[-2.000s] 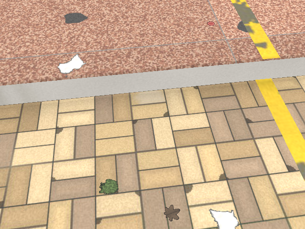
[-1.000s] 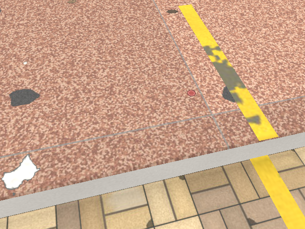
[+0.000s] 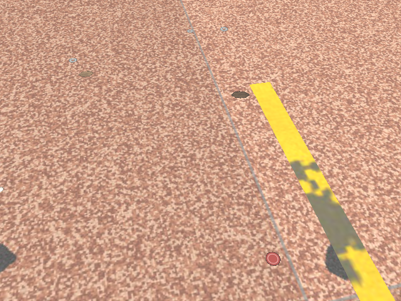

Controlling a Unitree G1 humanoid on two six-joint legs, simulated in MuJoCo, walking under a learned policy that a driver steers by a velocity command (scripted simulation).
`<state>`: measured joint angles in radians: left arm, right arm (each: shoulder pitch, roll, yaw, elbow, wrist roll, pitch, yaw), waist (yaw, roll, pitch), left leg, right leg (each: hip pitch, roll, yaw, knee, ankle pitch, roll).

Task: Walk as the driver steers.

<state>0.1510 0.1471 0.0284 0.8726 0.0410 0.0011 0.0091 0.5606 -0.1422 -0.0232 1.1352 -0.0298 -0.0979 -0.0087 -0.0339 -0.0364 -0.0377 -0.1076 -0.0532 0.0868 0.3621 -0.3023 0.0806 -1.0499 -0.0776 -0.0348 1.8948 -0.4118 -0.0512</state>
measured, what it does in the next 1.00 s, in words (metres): climbs, turning left: right foot 0.16 m higher, then left foot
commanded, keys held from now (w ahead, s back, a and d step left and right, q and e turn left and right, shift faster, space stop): w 0.18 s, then w+q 0.82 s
